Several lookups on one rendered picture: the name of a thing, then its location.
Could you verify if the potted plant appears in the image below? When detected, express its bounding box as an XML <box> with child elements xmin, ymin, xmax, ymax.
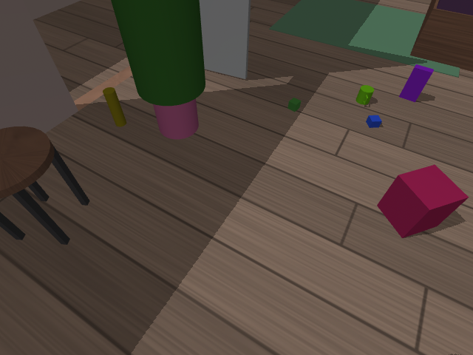
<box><xmin>111</xmin><ymin>0</ymin><xmax>205</xmax><ymax>139</ymax></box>

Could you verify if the bed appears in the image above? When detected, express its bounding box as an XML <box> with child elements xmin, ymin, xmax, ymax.
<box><xmin>410</xmin><ymin>0</ymin><xmax>473</xmax><ymax>72</ymax></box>

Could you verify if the stool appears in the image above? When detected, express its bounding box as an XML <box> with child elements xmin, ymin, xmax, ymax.
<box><xmin>0</xmin><ymin>126</ymin><xmax>90</xmax><ymax>245</ymax></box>

